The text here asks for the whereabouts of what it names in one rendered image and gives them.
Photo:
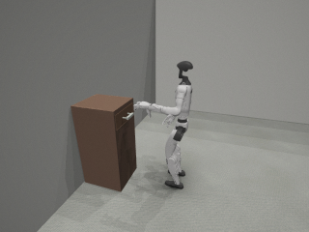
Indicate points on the cabinet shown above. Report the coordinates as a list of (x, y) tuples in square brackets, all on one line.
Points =
[(108, 154)]

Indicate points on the handle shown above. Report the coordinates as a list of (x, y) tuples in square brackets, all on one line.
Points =
[(129, 116)]

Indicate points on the left robot upper arm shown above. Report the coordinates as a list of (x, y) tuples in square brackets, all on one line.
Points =
[(181, 93)]

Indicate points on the right robot shin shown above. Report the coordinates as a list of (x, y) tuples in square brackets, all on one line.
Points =
[(179, 156)]

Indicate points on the robot shin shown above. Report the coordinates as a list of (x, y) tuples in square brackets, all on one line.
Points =
[(179, 156), (173, 169)]

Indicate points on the left robot hand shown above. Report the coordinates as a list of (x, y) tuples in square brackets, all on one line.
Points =
[(143, 105)]

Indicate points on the robot left forearm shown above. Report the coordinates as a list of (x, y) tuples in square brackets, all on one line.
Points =
[(163, 109)]

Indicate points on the right robot hand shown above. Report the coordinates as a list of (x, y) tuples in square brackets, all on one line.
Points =
[(171, 119)]

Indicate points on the drawer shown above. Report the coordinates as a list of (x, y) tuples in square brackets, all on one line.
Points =
[(119, 120)]

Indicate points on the left robot shin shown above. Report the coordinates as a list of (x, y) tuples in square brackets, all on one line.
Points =
[(173, 169)]

